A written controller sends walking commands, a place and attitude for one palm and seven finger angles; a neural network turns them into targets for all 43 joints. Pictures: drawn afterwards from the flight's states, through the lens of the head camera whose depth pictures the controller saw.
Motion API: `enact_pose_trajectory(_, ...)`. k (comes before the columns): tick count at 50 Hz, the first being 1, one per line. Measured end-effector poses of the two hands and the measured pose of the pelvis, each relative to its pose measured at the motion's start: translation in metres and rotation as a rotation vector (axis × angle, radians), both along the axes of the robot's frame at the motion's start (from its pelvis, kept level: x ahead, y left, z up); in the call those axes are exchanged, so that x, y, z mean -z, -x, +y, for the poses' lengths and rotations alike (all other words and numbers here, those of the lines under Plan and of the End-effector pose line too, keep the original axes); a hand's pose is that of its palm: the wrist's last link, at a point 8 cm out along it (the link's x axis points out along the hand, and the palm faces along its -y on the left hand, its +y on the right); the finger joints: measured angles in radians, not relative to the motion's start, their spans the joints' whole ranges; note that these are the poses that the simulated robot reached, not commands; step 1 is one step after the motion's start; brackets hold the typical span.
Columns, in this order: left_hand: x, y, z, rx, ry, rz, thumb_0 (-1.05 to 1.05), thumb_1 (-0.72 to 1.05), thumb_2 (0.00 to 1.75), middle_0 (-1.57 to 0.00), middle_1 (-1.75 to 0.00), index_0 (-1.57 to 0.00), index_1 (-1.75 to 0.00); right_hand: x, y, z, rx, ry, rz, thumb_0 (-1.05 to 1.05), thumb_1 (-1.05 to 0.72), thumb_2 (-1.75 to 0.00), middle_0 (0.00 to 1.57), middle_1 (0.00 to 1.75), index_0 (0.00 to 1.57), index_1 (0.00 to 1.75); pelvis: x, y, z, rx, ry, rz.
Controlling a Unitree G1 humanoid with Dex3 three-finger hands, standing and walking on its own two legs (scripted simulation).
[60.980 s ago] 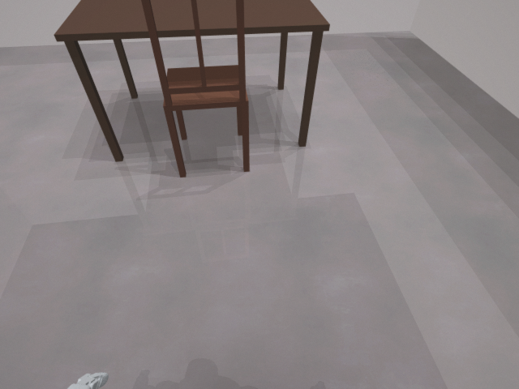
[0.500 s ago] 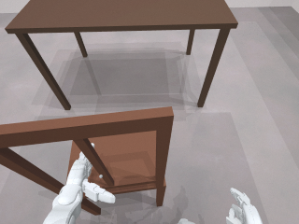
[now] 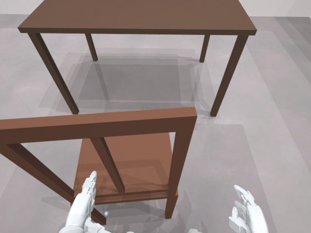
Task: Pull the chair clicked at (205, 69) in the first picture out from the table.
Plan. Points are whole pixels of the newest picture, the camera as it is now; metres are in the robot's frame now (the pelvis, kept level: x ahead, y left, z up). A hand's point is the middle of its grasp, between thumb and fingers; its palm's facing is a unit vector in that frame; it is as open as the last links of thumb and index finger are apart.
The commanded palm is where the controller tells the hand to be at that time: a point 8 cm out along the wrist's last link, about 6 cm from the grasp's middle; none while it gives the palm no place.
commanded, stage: draw the fingers out of the gap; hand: left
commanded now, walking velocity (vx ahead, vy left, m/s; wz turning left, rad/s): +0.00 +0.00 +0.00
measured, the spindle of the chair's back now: (112, 169) +0.28 +0.12 +0.00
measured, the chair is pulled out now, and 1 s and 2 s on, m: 0.57 0.57 0.57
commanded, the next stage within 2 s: draw the hand back to the body in 0.32 s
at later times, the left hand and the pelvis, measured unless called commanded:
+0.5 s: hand out of the picture +0.13 +0.13 -0.02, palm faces +0.00 -1.00 -0.07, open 17.5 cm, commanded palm +0.11 +0.19 +0.01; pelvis +0.00 +0.00 -0.01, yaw +0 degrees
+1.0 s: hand (60, 217) +0.15 +0.18 +0.09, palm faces +0.10 -0.97 -0.22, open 17.2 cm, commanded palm +0.12 +0.24 +0.11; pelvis -0.01 -0.01 -0.01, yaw +0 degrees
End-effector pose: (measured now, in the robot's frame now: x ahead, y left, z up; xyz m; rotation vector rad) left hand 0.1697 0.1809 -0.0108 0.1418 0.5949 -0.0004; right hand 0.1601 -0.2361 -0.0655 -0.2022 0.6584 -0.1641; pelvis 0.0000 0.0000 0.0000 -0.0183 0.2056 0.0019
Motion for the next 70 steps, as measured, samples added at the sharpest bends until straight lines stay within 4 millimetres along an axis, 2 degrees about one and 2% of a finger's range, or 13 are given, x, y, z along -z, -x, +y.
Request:
enact_pose_trajectory(15,-0.002,0.039,0.003,-0.019,0.005,0.035,-0.01,-0.53,0.2,0.0,0.0,0.0,0.0,-0.002,0.0,0.005,0.02,0.004,-0.043,0.01,-0.9,-0.9,0.2,0.3,0.2,0.3,0.007,0.004,0.003,-0.001,0.009,0.004)
enact_pose_trajectory(24,-0.005,0.053,0.0,-0.027,0.033,0.03,-0.01,-0.53,0.2,0.0,0.0,0.0,0.0,0.001,0.001,0.002,0.044,0.007,-0.046,0.01,-0.9,-0.9,0.2,0.3,0.2,0.3,0.012,0.003,0.003,0.0,0.013,0.017)
enact_pose_trajectory(28,-0.022,0.048,0.003,-0.063,0.107,-0.14,-0.01,-0.53,0.2,0.0,0.0,-0.01,0.0,0.006,0.001,0.002,0.041,0.01,-0.053,0.01,-0.9,-0.9,0.2,0.3,0.2,0.3,0.017,0.005,0.001,0.001,0.015,0.028)
enact_pose_trajectory(33,-0.057,0.036,0.016,-0.061,0.086,-0.401,-0.01,-0.54,0.2,0.0,0.0,-0.01,0.0,0.016,-0.001,0.003,0.033,-0.017,-0.048,0.01,-0.9,-0.9,0.2,0.3,0.2,0.3,0.022,0.007,-0.001,0.001,0.017,0.031)
enact_pose_trajectory(36,-0.069,0.032,0.017,-0.016,0.08,-0.52,-0.01,-0.54,0.2,0.0,0.0,0.0,0.0,0.024,-0.002,0.004,0.025,-0.042,-0.049,0.01,-0.9,-0.9,0.2,0.3,0.2,0.3,0.027,0.01,-0.002,0.005,0.016,0.036)
enact_pose_trajectory(42,-0.074,0.036,0.019,0.065,0.067,-0.482,-0.01,-0.54,0.2,0.0,0.0,0.0,0.0,0.026,-0.003,0.005,0.047,-0.087,-0.044,0.01,-0.9,-0.9,0.2,0.3,0.2,0.3,0.025,0.012,-0.004,0.014,0.009,0.013)
enact_pose_trajectory(47,-0.101,0.042,0.039,0.0,0.018,-0.502,-0.01,-0.52,0.21,-0.01,0.0,-0.01,0.0,0.013,-0.006,0.005,0.062,-0.09,-0.07,0.01,-0.9,-0.9,0.2,0.3,0.2,0.3,0.014,0.008,-0.007,0.006,0.011,-0.019)
enact_pose_trajectory(51,-0.122,0.041,0.053,-0.069,-0.15,-0.49,-0.01,-0.46,0.24,-0.02,-0.02,-0.02,-0.02,0.001,-0.009,0.003,0.052,-0.065,-0.064,0.01,-0.9,-0.9,0.2,0.3,0.2,0.3,0.002,0.005,-0.008,0.006,0.009,-0.059)
enact_pose_trajectory(54,-0.128,0.043,0.058,-0.145,-0.234,-0.433,-0.01,-0.38,0.28,-0.03,-0.03,-0.03,-0.03,-0.009,-0.011,0.003,0.055,-0.056,-0.054,0.01,-0.9,-0.9,0.2,0.3,0.2,0.3,-0.009,0.001,-0.008,0.007,0.008,-0.095)
enact_pose_trajectory(60,-0.137,0.044,0.064,-0.201,-0.307,-0.37,-0.01,-0.19,0.37,-0.05,-0.07,-0.07,-0.08,-0.022,-0.015,0.004,0.03,-0.035,-0.045,0.01,-0.9,-0.9,0.2,0.3,0.2,0.3,-0.025,-0.005,-0.008,0.003,0.001,-0.158)
enact_pose_trajectory(67,-0.147,0.045,0.075,-0.224,-0.36,-0.333,0.0,0.06,0.49,-0.09,-0.12,-0.19,-0.18,-0.032,-0.024,0.007,-0.023,-0.027,-0.049,0.01,-0.9,-0.9,0.2,0.3,0.2,0.3,-0.037,-0.01,-0.011,-0.002,-0.003,-0.215)
enact_pose_trajectory(70,-0.158,0.044,0.082,-0.25,-0.394,-0.349,0.0,0.16,0.54,-0.11,-0.15,-0.24,-0.21,-0.034,-0.029,0.009,-0.051,-0.029,-0.058,0.01,-0.9,-0.9,0.2,0.3,0.2,0.3,-0.04,-0.011,-0.012,-0.003,-0.006,-0.233)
